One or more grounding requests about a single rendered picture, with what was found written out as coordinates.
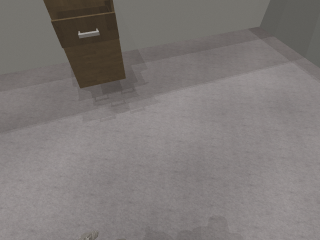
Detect robot left hand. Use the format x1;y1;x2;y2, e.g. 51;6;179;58
78;230;99;240

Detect cabinet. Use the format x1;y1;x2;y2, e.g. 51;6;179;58
43;0;126;89

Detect drawer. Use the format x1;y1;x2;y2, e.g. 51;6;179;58
51;5;120;48

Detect handle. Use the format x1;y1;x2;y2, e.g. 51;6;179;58
78;28;100;38

